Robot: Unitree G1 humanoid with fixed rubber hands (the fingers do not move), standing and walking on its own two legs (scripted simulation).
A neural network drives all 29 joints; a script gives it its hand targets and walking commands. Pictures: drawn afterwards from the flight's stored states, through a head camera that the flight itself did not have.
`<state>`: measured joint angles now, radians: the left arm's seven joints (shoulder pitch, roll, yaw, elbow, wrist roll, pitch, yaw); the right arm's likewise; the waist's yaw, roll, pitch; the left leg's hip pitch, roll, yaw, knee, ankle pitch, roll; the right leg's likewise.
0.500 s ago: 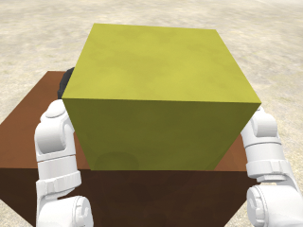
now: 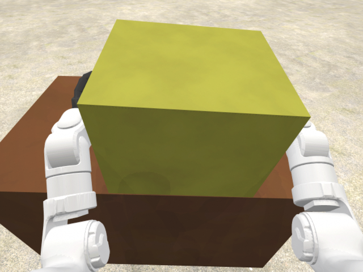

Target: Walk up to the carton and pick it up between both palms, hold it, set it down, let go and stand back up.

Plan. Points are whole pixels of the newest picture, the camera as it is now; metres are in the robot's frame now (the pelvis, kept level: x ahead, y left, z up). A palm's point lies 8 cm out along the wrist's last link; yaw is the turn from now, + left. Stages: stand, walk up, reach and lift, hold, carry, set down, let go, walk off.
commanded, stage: hold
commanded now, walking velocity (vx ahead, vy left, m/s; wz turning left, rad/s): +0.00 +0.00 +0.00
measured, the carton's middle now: (186, 110) +0.40 -0.01 +0.19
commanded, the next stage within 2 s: none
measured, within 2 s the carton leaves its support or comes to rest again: neither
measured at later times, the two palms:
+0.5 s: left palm (77, 114) +0.36 +0.21 +0.22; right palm (280, 111) +0.37 -0.20 +0.21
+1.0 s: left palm (82, 111) +0.37 +0.20 +0.21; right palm (280, 112) +0.38 -0.21 +0.20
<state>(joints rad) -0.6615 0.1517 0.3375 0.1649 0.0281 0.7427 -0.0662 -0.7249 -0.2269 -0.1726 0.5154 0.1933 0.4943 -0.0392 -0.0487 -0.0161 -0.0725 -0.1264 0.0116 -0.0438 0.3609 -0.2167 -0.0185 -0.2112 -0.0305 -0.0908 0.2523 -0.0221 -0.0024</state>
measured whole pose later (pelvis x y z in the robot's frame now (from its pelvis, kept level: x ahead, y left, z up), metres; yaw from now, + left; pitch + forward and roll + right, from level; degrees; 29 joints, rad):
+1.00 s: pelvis +0.00 +0.00 +0.00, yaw +0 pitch -1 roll -1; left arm -0.64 0.15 0.33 0.13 0.03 0.76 -0.06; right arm -0.71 -0.23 -0.16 0.50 0.21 0.50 -0.04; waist -0.05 -0.01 -0.07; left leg -0.12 0.01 -0.05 0.37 -0.23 -0.02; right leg -0.20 -0.03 -0.09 0.25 -0.03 0.00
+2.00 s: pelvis +0.00 +0.00 +0.00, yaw +0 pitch -1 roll -1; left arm -0.66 0.16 0.33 0.17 0.03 0.75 -0.06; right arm -0.73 -0.23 -0.16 0.53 0.20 0.51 -0.04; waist -0.05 -0.01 -0.08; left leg -0.13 0.01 -0.05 0.37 -0.22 -0.02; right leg -0.20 -0.03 -0.09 0.25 -0.03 0.00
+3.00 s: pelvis +0.00 +0.00 +0.00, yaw +0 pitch -1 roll +0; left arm -0.68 0.16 0.33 0.20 0.04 0.74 -0.06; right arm -0.74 -0.23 -0.16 0.54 0.19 0.50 -0.03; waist -0.05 -0.01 -0.08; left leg -0.13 0.01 -0.05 0.37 -0.22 -0.02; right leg -0.21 -0.03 -0.09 0.25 -0.02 0.00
